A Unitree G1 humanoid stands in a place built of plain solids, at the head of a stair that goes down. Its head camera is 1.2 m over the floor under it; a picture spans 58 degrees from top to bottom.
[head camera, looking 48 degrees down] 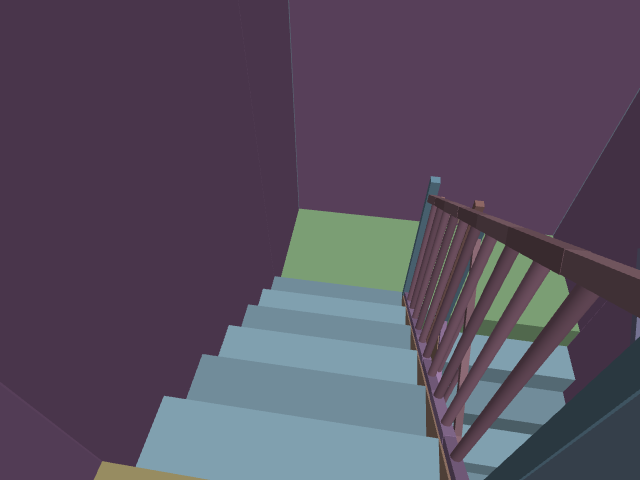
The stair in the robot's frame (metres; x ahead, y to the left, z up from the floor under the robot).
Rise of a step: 0.21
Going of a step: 0.26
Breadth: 0.90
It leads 9 degrees to the right of straight ahead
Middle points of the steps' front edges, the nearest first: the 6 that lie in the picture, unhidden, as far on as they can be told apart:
0.51 0.07 -0.21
0.77 0.04 -0.41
1.02 0.00 -0.62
1.28 -0.04 -0.83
1.54 -0.08 -1.04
1.79 -0.12 -1.25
